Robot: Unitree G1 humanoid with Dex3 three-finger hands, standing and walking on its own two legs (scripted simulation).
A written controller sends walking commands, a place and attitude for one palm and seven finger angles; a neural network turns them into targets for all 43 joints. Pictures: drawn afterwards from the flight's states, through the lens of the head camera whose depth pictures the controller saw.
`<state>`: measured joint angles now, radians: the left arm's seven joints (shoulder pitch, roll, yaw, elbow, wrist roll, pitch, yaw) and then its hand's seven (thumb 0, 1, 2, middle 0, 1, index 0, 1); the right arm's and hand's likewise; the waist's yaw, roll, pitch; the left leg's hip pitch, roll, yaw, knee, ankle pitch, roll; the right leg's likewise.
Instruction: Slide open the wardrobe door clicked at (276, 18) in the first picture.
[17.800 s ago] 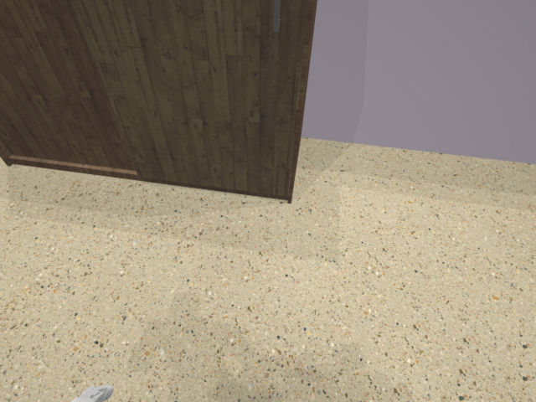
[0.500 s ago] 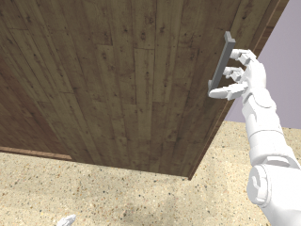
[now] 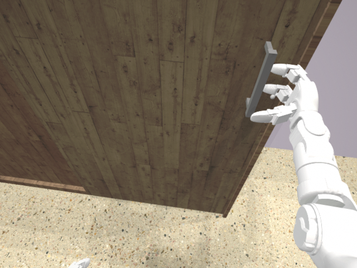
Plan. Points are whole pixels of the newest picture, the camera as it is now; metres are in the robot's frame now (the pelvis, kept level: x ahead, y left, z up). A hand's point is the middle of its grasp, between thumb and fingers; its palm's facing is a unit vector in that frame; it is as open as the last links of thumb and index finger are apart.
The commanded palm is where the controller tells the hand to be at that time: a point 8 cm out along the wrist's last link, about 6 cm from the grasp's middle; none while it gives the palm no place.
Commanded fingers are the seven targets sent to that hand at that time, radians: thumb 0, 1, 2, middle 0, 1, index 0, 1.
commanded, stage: slide the fingers in behind the handle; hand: right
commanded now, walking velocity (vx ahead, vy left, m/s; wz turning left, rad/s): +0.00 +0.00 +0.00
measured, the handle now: (258, 82) +0.51 -0.12 +0.17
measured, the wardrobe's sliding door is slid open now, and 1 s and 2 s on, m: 0.00 0.00 0.00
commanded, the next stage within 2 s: grip the handle and tug to test in 1.50 s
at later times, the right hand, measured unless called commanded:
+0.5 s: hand (263, 97) +0.46 -0.13 +0.17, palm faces +0.01 +1.00 +0.01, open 14.0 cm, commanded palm +0.43 -0.17 +0.18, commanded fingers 0.00 0.50 -0.30 0.30 1.20 0.30 1.20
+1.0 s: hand (253, 96) +0.46 -0.10 +0.17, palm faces +0.00 +1.00 +0.01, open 14.0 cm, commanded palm +0.43 -0.15 +0.18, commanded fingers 0.00 0.50 -0.30 0.30 1.20 0.30 1.20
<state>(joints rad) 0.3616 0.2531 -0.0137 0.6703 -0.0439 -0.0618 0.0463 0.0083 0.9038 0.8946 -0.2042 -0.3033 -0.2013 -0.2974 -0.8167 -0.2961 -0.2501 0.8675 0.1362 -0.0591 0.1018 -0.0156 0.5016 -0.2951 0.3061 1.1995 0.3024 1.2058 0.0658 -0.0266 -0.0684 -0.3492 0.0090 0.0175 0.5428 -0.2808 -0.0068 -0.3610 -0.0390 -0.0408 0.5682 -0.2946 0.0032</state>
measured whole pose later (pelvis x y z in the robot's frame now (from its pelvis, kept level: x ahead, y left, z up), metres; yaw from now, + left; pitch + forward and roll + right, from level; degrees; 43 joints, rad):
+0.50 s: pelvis +0.00 +0.00 +0.00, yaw -1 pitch +5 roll +1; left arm 0.32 0.24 -0.03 0.67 -0.04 -0.06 0.05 0.01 0.90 0.89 -0.20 -0.30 -0.20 -0.30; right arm -0.85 -0.25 -0.19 0.88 0.14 -0.04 0.06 -0.02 0.50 -0.29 0.30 1.20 0.30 1.20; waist 0.06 -0.02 -0.06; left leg -0.35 0.01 0.03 0.55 -0.28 0.00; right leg -0.36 -0.03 -0.02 0.57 -0.29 0.01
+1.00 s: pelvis +0.01 +0.00 +0.00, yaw -1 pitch +5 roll +0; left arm 0.33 0.24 -0.01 0.68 -0.04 -0.05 0.05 0.01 0.90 0.89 -0.20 -0.30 -0.20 -0.30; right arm -0.80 -0.20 -0.17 0.78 0.13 0.00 0.01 -0.02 0.50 -0.30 0.30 1.20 0.30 1.20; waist 0.05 -0.03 -0.06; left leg -0.32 0.01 0.03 0.53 -0.29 0.00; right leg -0.34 -0.04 -0.03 0.55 -0.29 0.01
